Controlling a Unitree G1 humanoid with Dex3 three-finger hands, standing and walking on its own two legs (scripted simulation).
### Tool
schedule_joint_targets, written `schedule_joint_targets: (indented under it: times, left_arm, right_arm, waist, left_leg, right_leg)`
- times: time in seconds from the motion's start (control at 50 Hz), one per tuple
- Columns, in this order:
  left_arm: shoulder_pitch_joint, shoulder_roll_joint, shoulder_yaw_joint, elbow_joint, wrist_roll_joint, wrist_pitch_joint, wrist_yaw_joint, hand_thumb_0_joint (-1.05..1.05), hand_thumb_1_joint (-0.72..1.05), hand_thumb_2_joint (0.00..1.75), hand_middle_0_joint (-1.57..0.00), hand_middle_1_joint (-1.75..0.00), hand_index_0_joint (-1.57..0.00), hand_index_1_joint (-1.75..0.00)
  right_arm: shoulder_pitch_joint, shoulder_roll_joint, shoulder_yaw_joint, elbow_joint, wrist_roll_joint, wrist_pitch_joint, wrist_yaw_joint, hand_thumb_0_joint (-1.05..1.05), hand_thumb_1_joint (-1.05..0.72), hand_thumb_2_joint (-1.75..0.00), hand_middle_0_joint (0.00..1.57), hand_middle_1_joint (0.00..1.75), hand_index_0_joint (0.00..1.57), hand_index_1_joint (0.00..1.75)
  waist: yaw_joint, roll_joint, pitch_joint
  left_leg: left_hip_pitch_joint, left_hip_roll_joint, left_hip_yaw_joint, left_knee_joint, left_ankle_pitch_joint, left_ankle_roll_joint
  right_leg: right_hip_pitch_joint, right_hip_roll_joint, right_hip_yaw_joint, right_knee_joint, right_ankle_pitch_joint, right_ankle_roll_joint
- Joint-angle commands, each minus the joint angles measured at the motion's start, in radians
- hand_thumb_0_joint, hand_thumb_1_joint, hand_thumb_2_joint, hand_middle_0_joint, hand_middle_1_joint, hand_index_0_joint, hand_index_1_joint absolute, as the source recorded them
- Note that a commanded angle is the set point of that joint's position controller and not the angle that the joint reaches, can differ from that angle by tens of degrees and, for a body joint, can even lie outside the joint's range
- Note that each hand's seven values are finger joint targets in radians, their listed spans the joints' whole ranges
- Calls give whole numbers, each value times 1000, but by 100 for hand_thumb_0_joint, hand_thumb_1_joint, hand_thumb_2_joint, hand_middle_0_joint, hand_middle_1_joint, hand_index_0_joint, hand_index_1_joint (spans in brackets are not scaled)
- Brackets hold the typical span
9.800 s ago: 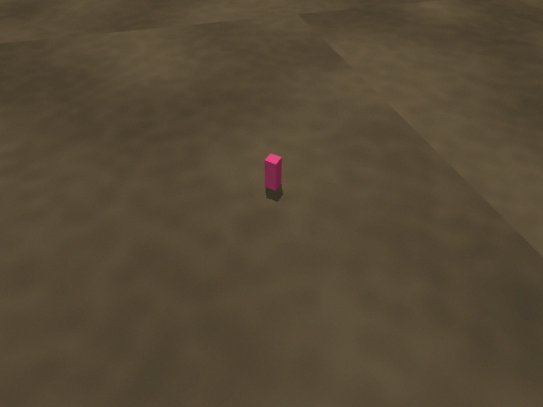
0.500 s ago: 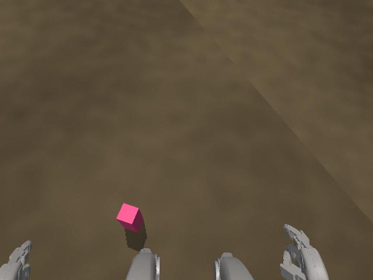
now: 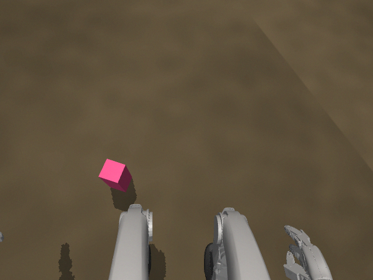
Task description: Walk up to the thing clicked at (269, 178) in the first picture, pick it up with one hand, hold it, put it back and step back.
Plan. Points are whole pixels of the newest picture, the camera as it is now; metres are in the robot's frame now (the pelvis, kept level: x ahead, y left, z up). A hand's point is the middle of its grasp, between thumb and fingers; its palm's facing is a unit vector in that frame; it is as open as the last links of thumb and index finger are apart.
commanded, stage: go down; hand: left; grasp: from the side
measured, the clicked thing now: (117, 176) +0.42 +0.24 -0.43
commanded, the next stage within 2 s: approach in 1.22 s
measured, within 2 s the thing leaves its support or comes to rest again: neither
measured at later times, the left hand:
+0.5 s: hand out of the picture +0.32 +0.42 -0.09, palm faces +0.23 -0.97 -0.11, open 17.5 cm
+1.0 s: hand out of the picture +0.33 +0.43 -0.11, palm faces +0.23 -0.97 -0.08, open 17.4 cm
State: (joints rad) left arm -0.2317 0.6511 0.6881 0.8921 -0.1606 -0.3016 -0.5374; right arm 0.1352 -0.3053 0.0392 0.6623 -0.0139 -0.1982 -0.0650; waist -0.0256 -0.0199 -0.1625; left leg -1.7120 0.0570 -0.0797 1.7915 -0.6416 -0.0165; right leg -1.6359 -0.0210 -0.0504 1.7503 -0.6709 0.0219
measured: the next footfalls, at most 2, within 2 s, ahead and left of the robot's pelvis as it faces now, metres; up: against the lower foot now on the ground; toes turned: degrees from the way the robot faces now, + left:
none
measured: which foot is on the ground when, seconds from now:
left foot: down 0.00-1.00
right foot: down 0.00-1.00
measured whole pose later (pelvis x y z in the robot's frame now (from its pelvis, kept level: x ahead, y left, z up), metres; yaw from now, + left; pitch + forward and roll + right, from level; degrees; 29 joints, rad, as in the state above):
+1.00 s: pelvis -0.03 +0.00 -0.12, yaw -3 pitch +32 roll -7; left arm -0.51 0.93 0.88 1.11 -0.21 -0.35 -0.76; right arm 0.09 -0.36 0.12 0.69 -0.05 -0.20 -0.07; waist -0.05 -0.04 -0.09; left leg -2.09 0.05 -0.15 2.19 -0.66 -0.02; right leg -2.00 0.00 -0.07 2.13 -0.69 0.02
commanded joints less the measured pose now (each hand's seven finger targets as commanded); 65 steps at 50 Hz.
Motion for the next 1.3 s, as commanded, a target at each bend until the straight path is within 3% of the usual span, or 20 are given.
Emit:
schedule_joint_targets:
  times: [0.0,0.08,0.18,0.24,0.28,0.38,0.48,0.56,0.62,0.72,0.86,1.0,1.04,1.2,1.28]
  left_arm:
    - [-189,418,122,-96,-49,-107,-45,0,-54,6,-5,-8,-6,-7]
    - [-264,482,129,-77,-46,-108,-92,0,-50,4,-5,-5,-6,-4]
    - [-258,571,192,-80,-59,-99,-116,0,-55,2,-6,-4,-6,-4]
    - [-251,599,210,-69,-62,-93,-124,0,-52,3,-5,-3,-5,-3]
    - [-245,591,218,-47,-66,-91,-131,0,-51,3,-5,-3,-5,-2]
    - [-294,577,204,-21,-80,-94,-154,0,-54,3,-5,-3,-5,-3]
    - [-373,617,206,-22,-79,-108,-176,0,-54,3,-5,-4,-5,-3]
    - [-401,658,219,-11,-77,-113,-187,0,-52,5,-4,-4,-5,-4]
    - [-405,694,241,-20,-76,-110,-189,0,-52,5,-4,-5,-4,-5]
    - [-378,693,251,4,-82,-101,-199,0,-53,6,-4,-5,-4,-5]
    - [-393,701,258,27,-95,-100,-211,0,-55,6,-4,-5,-4,-6]
    - [-427,721,265,50,-98,-113,-226,0,-52,7,-4,-5,-3,-6]
    - [-436,757,277,29,-98,-115,-230,0,-52,6,-4,-5,-4,-5]
    - [-424,775,282,11,-95,-112,-233,0,-51,6,-4,-5,-4,-5]
    - [-407,748,285,13,-112,-114,-237,0,-53,5,-4,-4,-4,-5]
  right_arm:
    - [65,-201,-73,-81,-5,-46,-22,0,-90,-90,20,30,20,30]
    - [68,-224,-66,-77,-8,-45,-27,0,-89,-90,20,30,20,30]
    - [83,-234,-43,-60,-11,-41,-26,0,-91,-90,20,30,20,30]
    - [71,-242,-40,-58,-11,-36,-27,0,-91,-90,20,30,20,30]
    - [63,-244,-36,-50,-12,-34,-25,0,-91,-91,20,30,20,30]
    - [64,-247,-34,-44,-15,-33,-24,0,-92,-91,20,30,20,30]
    - [67,-257,-31,-38,-23,-37,-26,0,-92,-91,20,30,20,30]
    - [70,-266,-27,-30,-28,-38,-27,0,-92,-91,20,30,20,30]
    - [70,-271,-21,-32,-27,-35,-24,0,-92,-91,20,30,20,30]
    - [65,-275,-13,-30,-27,-29,-23,0,-92,-91,20,30,20,30]
    - [66,-274,-8,-35,-27,-26,-20,0,-93,-91,20,30,20,30]
    - [66,-287,-5,-27,-32,-27,-15,0,-92,-91,20,30,20,30]
    - [62,-283,1,-30,-33,-29,-13,0,-92,-91,20,30,20,30]
    - [50,-293,-1,-34,-30,-25,-11,0,-92,-91,20,30,20,30]
    - [53,-296,1,-30,-29,-25,-9,0,-93,-91,20,30,20,30]
  waist:
    - [11,146,-478]
    - [19,223,-512]
    - [55,241,-603]
    - [61,241,-583]
    - [62,254,-564]
    - [27,216,-520]
    - [14,230,-531]
    - [17,243,-536]
    - [37,267,-550]
    - [44,282,-553]
    - [24,223,-533]
    - [11,235,-506]
    - [20,227,-534]
    - [33,272,-524]
    - [25,286,-522]
  left_leg:
    - [344,-26,7,-178,126,41]
    - [341,-17,-14,-174,25,29]
    - [348,-19,1,-107,167,29]
    - [324,-16,-12,-96,156,27]
    - [332,-12,-26,-88,175,23]
    - [241,-14,-11,-31,145,33]
    - [217,-11,-10,8,107,32]
    - [194,-9,-11,23,65,31]
    - [199,-6,-21,15,43,26]
    - [194,-10,-19,43,112,24]
    - [115,-16,3,101,94,35]
    - [83,-13,-1,125,58,36]
    - [74,-15,9,140,74,37]
    - [85,-12,-2,131,40,33]
    - [103,-11,-13,144,77,28]
  right_leg:
    - [140,32,17,-167,113,-51]
    - [63,34,0,-113,54,-56]
    - [87,38,-14,-53,139,-60]
    - [43,41,-27,-15,129,-61]
    - [1,42,-34,15,141,-63]
    - [-25,45,-34,31,126,-60]
    - [-56,46,-37,61,103,-59]
    - [-70,46,-43,87,78,-57]
    - [-91,48,-50,117,67,-59]
    - [-112,47,-54,152,110,-62]
    - [-109,52,-52,151,93,-58]
    - [-133,53,-61,182,69,-58]
    - [-111,54,-56,181,77,-56]
    - [-162,58,-66,205,56,-60]
    - [-182,55,-73,230,87,-61]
